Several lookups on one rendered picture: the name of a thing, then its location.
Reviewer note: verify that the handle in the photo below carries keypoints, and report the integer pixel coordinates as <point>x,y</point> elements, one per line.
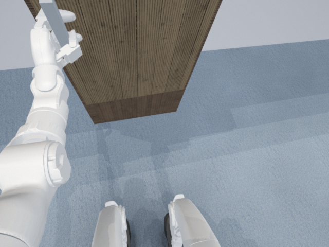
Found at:
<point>55,20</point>

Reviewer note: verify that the left robot forearm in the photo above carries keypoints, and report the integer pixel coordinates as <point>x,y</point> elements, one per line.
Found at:
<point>47,119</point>

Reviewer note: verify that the robot left hand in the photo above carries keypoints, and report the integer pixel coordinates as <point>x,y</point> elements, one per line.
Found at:
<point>45,46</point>

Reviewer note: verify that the right robot shin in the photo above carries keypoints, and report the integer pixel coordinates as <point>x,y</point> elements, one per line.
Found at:
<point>175,232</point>

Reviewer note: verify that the cupboard door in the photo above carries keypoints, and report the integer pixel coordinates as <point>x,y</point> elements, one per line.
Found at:
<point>134,48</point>

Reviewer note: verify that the right robot thigh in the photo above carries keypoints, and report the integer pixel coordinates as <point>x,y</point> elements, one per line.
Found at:
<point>194,229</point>

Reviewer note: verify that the left robot upper arm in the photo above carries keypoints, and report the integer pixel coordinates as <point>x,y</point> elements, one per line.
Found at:
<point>29,177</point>

